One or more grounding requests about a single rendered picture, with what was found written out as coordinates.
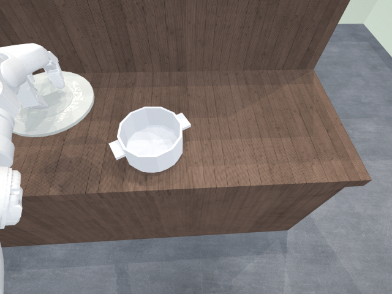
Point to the table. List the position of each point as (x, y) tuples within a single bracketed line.
[(265, 147)]

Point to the left robot hand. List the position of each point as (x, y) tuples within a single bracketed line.
[(35, 57)]

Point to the pot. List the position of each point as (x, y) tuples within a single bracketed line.
[(151, 138)]

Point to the robot left forearm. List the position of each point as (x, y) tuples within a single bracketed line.
[(12, 75)]

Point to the lid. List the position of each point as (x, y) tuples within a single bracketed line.
[(77, 99)]

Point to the knob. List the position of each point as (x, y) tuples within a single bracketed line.
[(47, 90)]

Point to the robot left upper arm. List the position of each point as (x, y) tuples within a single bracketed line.
[(10, 206)]

